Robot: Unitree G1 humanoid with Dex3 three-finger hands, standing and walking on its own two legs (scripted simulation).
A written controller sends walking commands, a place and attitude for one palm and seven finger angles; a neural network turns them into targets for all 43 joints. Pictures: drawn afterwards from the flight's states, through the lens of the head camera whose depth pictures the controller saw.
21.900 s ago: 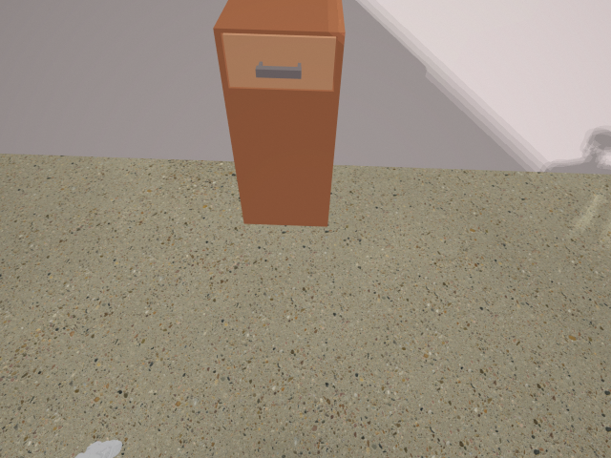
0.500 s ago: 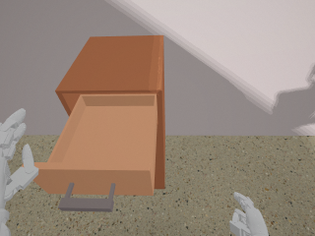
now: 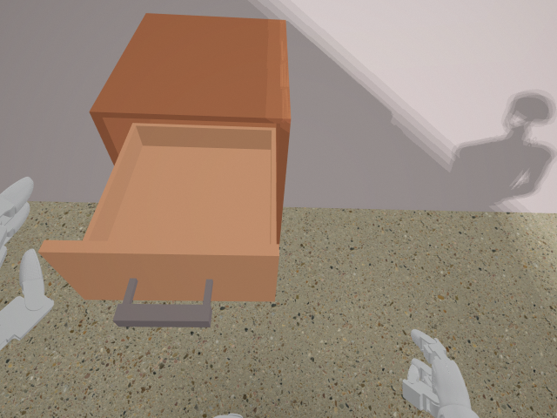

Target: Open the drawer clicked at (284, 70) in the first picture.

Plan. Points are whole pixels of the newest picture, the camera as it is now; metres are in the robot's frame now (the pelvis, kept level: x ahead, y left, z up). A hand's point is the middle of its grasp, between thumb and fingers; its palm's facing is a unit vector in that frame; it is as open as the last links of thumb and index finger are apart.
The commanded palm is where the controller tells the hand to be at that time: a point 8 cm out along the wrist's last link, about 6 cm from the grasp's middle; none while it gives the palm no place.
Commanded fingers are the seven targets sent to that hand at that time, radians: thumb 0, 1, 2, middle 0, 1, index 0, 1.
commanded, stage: step back with the hand held close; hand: left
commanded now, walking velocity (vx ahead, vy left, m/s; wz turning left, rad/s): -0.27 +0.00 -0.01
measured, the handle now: (167, 300) +0.28 +0.19 -0.02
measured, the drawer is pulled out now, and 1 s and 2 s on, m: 0.30 0.30 0.30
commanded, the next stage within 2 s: stop stepping back and stand still in 0.76 s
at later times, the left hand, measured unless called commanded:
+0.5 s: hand (23, 357) +0.15 +0.23 +0.17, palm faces +0.35 -0.84 -0.42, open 7.4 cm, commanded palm +0.07 +0.29 +0.18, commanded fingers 0.00 0.90 0.90 -0.20 -0.30 -0.20 -0.30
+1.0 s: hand out of the picture +0.03 +0.19 +0.17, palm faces +0.26 -0.83 -0.50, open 7.4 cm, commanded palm -0.03 +0.24 +0.18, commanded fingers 0.00 0.90 0.90 -0.20 -0.30 -0.20 -0.30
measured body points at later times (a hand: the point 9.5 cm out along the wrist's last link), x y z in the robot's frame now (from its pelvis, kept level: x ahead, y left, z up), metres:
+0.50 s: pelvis -0.05 +0.00 -0.01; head -0.02 +0.03 +0.44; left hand +0.12 +0.27 +0.19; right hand +0.13 -0.23 -0.09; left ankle +0.02 +0.10 -0.71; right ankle +0.02 -0.11 -0.73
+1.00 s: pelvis -0.16 -0.04 +0.00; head -0.13 -0.02 +0.45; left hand +0.01 +0.23 +0.20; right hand +0.01 -0.26 -0.08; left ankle -0.12 +0.09 -0.68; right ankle -0.18 -0.14 -0.73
